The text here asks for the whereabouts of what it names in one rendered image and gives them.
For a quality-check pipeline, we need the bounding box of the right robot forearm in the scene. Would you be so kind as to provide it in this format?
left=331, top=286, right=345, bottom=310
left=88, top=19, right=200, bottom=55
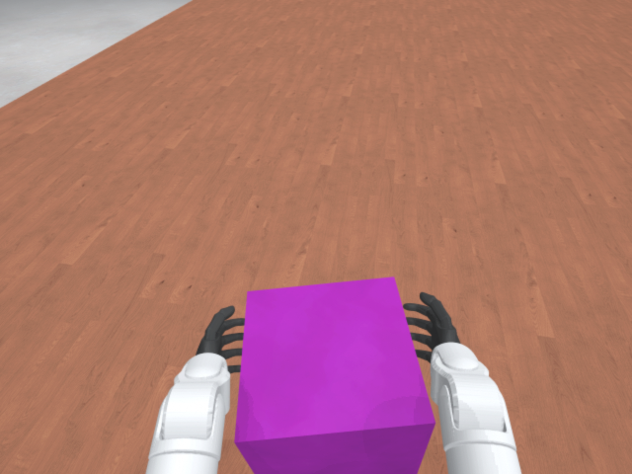
left=431, top=343, right=521, bottom=474

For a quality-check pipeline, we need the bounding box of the right robot hand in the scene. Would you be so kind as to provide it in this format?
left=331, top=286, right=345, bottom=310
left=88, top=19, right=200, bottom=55
left=403, top=292, right=460, bottom=363

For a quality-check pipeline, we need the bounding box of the carton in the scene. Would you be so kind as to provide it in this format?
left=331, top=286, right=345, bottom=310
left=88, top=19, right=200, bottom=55
left=234, top=276, right=435, bottom=474

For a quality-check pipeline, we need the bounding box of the left robot hand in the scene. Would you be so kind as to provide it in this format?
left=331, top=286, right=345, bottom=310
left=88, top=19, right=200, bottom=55
left=196, top=305, right=245, bottom=373

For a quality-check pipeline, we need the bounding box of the left robot forearm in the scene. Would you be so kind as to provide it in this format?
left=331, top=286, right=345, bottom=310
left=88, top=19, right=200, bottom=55
left=145, top=353, right=230, bottom=474

